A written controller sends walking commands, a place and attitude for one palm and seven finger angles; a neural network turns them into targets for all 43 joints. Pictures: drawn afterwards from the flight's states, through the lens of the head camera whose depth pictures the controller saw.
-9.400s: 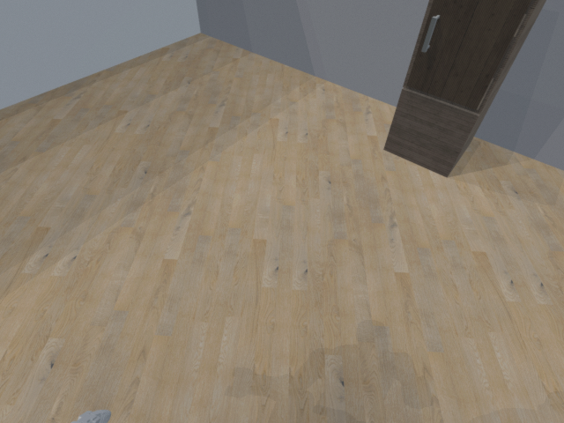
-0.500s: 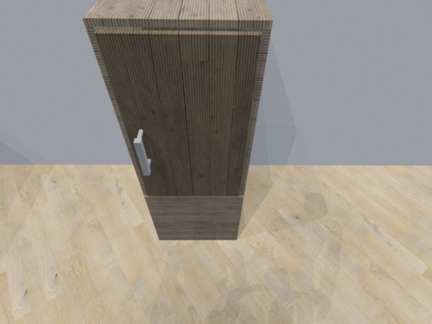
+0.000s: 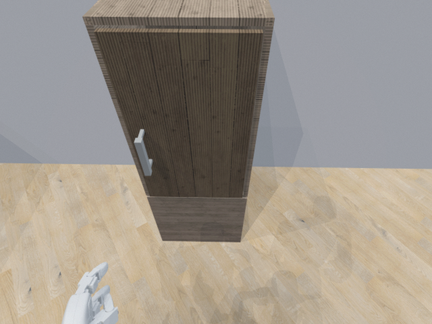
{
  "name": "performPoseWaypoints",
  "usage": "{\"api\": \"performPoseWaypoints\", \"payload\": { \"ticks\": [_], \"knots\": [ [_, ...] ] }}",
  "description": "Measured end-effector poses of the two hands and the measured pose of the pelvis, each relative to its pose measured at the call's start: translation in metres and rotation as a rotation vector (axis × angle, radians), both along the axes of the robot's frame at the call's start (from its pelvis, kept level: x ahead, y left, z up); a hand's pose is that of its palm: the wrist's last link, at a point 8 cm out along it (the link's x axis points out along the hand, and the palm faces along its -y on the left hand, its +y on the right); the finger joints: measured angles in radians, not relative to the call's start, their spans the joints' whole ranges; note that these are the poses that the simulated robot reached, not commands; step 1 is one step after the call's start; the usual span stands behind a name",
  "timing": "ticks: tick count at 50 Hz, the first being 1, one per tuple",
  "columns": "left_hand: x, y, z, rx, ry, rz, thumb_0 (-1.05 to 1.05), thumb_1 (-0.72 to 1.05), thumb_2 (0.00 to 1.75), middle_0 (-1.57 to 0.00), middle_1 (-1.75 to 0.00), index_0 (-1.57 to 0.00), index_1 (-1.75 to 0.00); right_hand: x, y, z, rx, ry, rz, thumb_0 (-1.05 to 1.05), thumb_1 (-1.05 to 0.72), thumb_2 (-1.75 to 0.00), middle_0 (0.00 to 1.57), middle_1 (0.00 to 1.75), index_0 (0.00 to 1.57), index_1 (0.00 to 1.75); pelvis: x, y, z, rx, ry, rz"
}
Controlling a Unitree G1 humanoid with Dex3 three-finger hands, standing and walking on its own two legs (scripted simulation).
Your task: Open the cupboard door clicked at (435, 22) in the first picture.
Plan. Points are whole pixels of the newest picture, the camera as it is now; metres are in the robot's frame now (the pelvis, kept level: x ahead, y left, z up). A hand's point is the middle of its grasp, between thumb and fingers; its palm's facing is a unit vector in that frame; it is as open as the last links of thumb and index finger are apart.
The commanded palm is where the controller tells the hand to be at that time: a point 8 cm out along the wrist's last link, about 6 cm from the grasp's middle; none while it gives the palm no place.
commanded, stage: raise the hand with hooked fingers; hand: left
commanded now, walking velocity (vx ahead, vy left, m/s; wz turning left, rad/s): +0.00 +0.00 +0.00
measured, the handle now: (145, 153) +0.57 +0.23 -0.07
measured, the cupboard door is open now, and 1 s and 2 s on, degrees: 0 0 0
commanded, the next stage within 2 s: move the hooked fingers beside the handle in 1.94 s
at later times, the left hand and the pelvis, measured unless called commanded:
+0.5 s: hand (119, 303) +0.18 +0.19 -0.07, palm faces -0.02 -1.00 -0.06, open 10.0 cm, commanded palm +0.16 +0.25 -0.06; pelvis -0.05 -0.02 -0.11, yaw +0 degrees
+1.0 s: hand (97, 286) +0.21 +0.25 -0.07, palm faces +0.00 -1.00 -0.05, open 12.9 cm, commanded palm +0.19 +0.30 -0.06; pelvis -0.05 +0.02 -0.10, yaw -1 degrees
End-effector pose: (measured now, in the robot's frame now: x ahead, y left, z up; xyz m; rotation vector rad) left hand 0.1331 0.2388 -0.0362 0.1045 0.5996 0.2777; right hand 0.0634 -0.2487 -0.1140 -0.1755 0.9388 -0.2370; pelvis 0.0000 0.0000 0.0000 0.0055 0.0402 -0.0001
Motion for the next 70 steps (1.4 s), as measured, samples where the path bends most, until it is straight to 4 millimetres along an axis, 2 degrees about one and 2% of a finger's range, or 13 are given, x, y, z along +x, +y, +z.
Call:
{"api": "performPoseWaypoints", "payload": {
  "ticks": [3,6,8,11,15,20,26,31,36,44,57,63,70],
  "knots": [
    [0.043,-0.008,0.026,-0.028,-0.33,-0.088,0.02,0.86,0.86,-0.2,-0.35,-0.2,-0.35,0.041,-0.015,0.009,-0.044,-0.179,0.058,0.02,-0.91,-0.9,0.2,0.3,0.2,0.3,-0.011,-0.003,-0.016,0.003,0.08,-0.003],
    [0.057,-0.024,0.026,-0.08,-0.574,-0.228,0.01,0.79,0.84,-0.21,-0.39,-0.2,-0.39,0.08,-0.026,0.016,-0.083,-0.33,0.123,0.02,-0.91,-0.9,0.2,0.3,0.2,0.3,-0.021,-0.009,-0.041,0.009,0.155,-0.018],
    [0.053,-0.031,0.011,-0.098,-0.637,-0.312,0.01,0.74,0.82,-0.21,-0.41,-0.21,-0.42,0.101,-0.03,0.016,-0.101,-0.408,0.162,0.01,-0.91,-0.9,0.2,0.3,0.2,0.3,-0.026,-0.012,-0.06,0.012,0.189,-0.023],
    [0.036,-0.031,-0.021,-0.14,-0.58,-0.326,0.01,0.67,0.79,-0.22,-0.45,-0.22,-0.46,0.127,-0.028,0.012,-0.112,-0.48,0.2,0.01,-0.9,-0.9,0.2,0.3,0.2,0.3,-0.032,-0.016,-0.083,0.013,0.216,-0.021],
    [0.008,-0.015,-0.046,-0.125,-0.476,-0.225,0.01,0.57,0.76,-0.23,-0.51,-0.23,-0.52,0.141,-0.014,-0.002,-0.092,-0.497,0.23,0.01,-0.9,-0.9,0.2,0.3,0.2,0.3,-0.036,-0.021,-0.1,-0.007,0.229,-0.011],
    [0.001,0.004,-0.031,-0.03,-0.546,-0.211,0.01,0.45,0.71,-0.24,-0.59,-0.23,-0.59,0.125,0.009,-0.037,-0.039,-0.398,0.261,0.01,-0.9,-0.9,0.2,0.3,0.2,0.3,-0.043,-0.023,-0.109,-0.043,0.245,0.006],
    [0.032,0.01,-0.028,-0.068,-0.548,-0.321,0.01,0.31,0.65,-0.24,-0.68,-0.24,-0.68,0.074,0.022,-0.076,0.022,-0.235,0.212,0.01,-0.9,-0.9,0.2,0.3,0.21,0.3,-0.052,-0.019,-0.112,-0.059,0.266,0.005],
    [0.047,0.018,-0.031,-0.099,-0.48,-0.309,0.01,0.19,0.6,-0.25,-0.75,-0.25,-0.75,0.033,0.014,-0.079,0.016,-0.152,0.12,0.02,-0.9,-0.9,0.21,0.3,0.21,0.3,-0.053,-0.01,-0.105,-0.049,0.271,-0.011],
    [0.049,0.03,-0.025,-0.07,-0.509,-0.278,0.0,0.08,0.55,-0.26,-0.83,-0.26,-0.83,0.011,0.0,-0.071,-0.038,-0.115,0.075,0.02,-0.9,-0.9,0.21,0.3,0.21,0.3,-0.051,-0.001,-0.1,-0.044,0.275,-0.019],
    [0.051,0.048,-0.031,-0.068,-0.529,-0.289,0.0,-0.11,0.47,-0.27,-0.95,-0.27,-0.95,0.023,-0.007,-0.055,-0.114,-0.142,0.093,0.02,-0.9,-0.9,0.2,0.3,0.2,0.3,-0.05,0.01,-0.1,-0.05,0.28,-0.018],
    [0.064,0.078,-0.031,-0.065,-0.539,-0.283,-0.01,-0.4,0.34,-0.3,-1.13,-0.29,-1.14,0.069,0.031,-0.046,-0.08,-0.224,0.206,0.01,-0.9,-0.9,0.2,0.3,0.21,0.3,-0.045,0.019,-0.101,-0.072,0.292,-0.008],
    [0.073,0.089,-0.028,-0.061,-0.542,-0.289,-0.01,-0.47,0.32,-0.3,-1.17,-0.3,-1.18,0.071,0.037,-0.05,-0.063,-0.207,0.22,0.01,-0.9,-0.9,0.2,0.3,0.21,0.3,-0.043,0.02,-0.102,-0.076,0.3,-0.008],
    [0.086,0.099,-0.028,-0.06,-0.538,-0.289,-0.01,-0.49,0.31,-0.3,-1.19,-0.3,-1.19,0.059,0.028,-0.057,-0.075,-0.156,0.199,0.01,-0.9,-0.9,0.21,0.3,0.21,0.3,-0.042,0.019,-0.103,-0.076,0.311,-0.011]
  ]
}}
